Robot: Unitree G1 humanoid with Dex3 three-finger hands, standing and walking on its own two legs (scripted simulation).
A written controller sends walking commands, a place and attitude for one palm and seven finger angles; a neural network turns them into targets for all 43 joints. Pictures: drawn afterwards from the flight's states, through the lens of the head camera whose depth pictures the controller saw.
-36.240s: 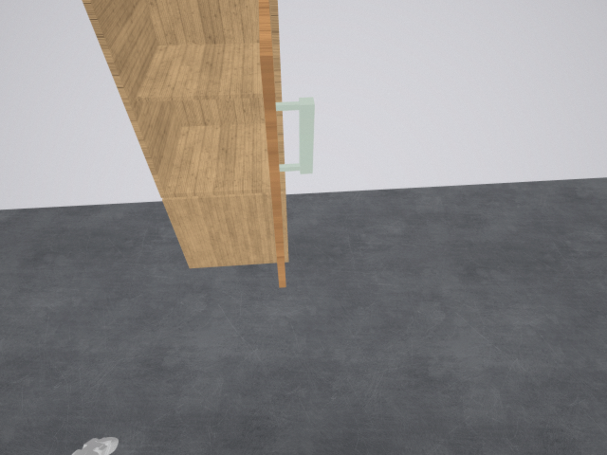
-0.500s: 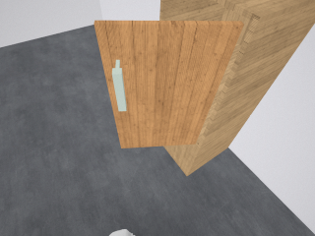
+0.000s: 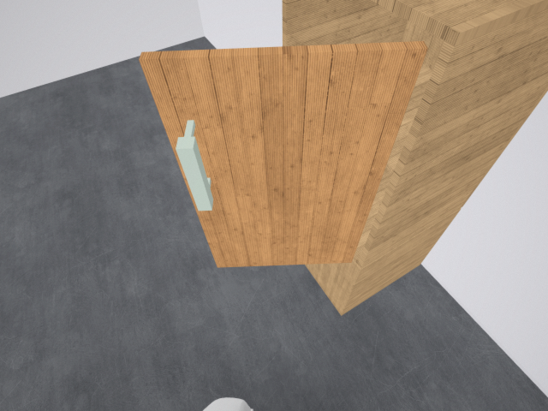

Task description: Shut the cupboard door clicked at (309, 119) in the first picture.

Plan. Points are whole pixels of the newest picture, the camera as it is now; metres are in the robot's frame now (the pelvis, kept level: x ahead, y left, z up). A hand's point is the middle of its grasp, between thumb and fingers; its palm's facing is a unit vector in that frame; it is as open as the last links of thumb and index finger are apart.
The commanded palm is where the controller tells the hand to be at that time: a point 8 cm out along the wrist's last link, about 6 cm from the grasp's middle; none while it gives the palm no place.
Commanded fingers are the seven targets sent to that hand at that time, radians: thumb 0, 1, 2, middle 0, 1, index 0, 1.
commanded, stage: come to a stop and stand still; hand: left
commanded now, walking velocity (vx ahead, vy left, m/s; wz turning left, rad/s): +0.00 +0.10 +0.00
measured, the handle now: (198, 167) +0.45 +0.17 +0.08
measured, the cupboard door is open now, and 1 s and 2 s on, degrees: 61 61 61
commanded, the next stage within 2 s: look again from close up in 0.68 s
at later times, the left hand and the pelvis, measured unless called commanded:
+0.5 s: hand out of the picture +0.02 +0.28 -0.17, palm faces -0.05 -0.97 -0.26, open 7.4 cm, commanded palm none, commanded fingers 0.00 0.90 0.90 -0.20 -0.30 -0.20 -0.30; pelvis -0.04 +0.08 -0.01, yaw -2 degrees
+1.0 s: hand out of the picture -0.03 +0.24 -0.18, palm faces -0.04 -0.98 -0.19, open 7.4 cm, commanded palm none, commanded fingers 0.00 0.90 0.90 -0.20 -0.30 -0.20 -0.30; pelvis -0.03 +0.07 +0.00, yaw -2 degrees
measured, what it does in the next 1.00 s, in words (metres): steps on the spot: left foot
